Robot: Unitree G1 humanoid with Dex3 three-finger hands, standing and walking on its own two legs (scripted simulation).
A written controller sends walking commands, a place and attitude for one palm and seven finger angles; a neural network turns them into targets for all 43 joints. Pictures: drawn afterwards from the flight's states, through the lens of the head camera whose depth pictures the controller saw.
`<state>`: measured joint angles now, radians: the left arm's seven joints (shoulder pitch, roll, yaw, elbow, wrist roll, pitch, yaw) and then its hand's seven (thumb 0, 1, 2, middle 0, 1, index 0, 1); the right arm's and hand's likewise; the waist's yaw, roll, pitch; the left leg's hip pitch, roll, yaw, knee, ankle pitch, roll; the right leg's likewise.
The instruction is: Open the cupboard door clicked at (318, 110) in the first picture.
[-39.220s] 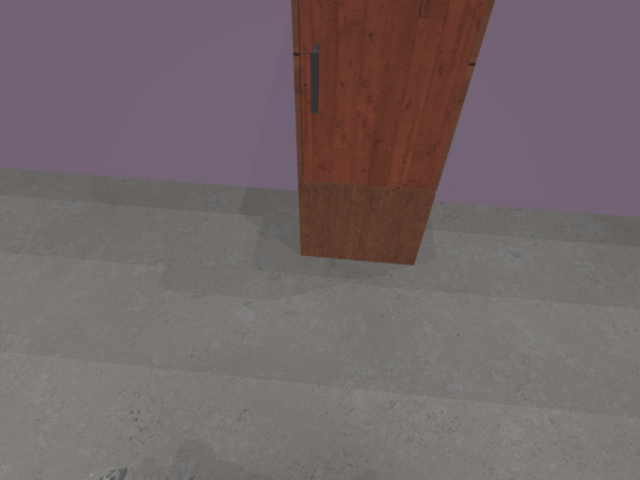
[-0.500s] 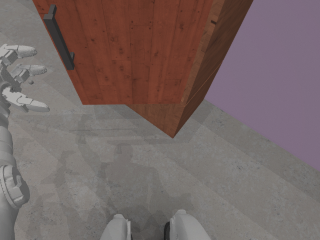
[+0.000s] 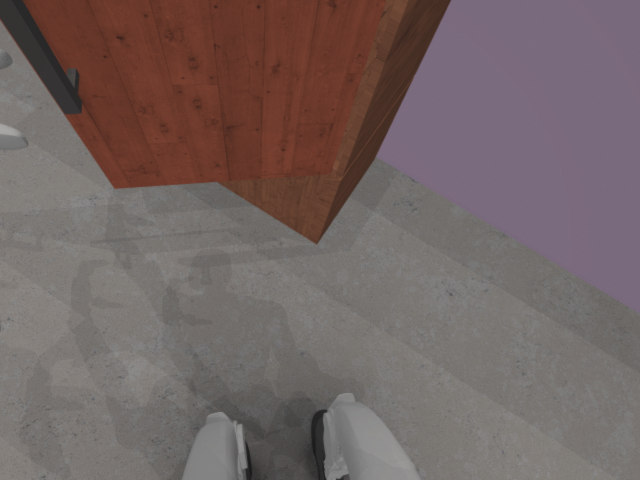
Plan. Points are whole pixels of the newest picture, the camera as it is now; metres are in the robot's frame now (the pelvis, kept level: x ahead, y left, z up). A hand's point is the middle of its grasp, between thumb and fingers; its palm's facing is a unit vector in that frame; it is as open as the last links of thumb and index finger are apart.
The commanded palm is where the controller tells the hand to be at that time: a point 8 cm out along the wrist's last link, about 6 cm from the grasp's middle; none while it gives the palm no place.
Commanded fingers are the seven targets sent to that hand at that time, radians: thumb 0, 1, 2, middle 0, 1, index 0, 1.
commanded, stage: move the hooked fingers beside the handle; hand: left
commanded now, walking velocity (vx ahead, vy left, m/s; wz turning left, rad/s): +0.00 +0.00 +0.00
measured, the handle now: (41, 40) +0.60 +0.25 +0.09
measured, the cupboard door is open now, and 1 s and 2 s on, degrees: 41 41 41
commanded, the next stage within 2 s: slide the fingers in behind the handle in 0.82 s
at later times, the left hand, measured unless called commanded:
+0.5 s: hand out of the picture +0.54 +0.29 +0.09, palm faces +0.03 -1.00 -0.01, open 14.0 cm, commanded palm +0.53 +0.33 +0.08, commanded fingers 0.00 -0.50 0.30 -0.30 -1.20 -0.30 -1.20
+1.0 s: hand out of the picture +0.54 +0.29 +0.09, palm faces +0.05 -1.00 -0.02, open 14.0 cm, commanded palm +0.53 +0.32 +0.08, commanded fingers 0.00 -0.50 0.30 -0.30 -1.20 -0.30 -1.20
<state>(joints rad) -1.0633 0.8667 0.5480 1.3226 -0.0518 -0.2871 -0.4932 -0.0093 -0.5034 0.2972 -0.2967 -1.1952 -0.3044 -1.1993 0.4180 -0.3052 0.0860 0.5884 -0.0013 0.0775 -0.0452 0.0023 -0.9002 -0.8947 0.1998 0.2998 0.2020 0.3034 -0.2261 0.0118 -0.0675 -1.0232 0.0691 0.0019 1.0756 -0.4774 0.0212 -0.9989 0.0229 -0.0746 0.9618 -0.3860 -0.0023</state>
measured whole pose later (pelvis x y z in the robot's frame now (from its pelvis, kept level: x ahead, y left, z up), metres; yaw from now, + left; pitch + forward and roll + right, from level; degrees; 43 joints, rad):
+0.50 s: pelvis +0.01 +0.01 +0.00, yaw +0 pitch +26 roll -5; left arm -1.01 0.84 0.55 1.24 -0.06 -0.27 -0.49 -0.01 -0.50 0.30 -0.30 -1.20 -0.30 -1.20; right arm 0.42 -0.28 0.08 0.58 -0.01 0.12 -0.01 0.00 -0.90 -0.89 0.20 0.30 0.20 0.30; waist -0.22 0.02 -0.08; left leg -1.02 0.07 0.00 1.07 -0.50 0.03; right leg -0.99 0.03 -0.08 0.93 -0.39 0.01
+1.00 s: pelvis +0.01 +0.00 +0.00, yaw +0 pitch +26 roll -5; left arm -1.05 0.87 0.55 1.29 -0.05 -0.29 -0.47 -0.01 -0.50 0.30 -0.30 -1.20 -0.30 -1.20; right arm 0.40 -0.29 0.09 0.57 0.00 0.10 -0.03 0.00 -0.90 -0.89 0.20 0.30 0.20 0.30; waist -0.23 0.02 -0.07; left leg -1.06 0.08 -0.01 1.10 -0.50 0.02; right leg -1.02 0.03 -0.09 0.97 -0.40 0.00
